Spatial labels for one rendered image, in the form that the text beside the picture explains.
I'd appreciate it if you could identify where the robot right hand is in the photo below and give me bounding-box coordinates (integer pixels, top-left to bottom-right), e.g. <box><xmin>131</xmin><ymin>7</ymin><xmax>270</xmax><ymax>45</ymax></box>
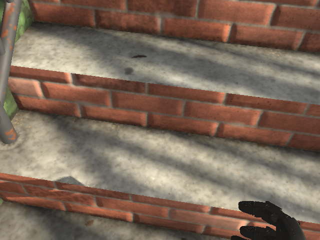
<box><xmin>231</xmin><ymin>201</ymin><xmax>307</xmax><ymax>240</ymax></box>

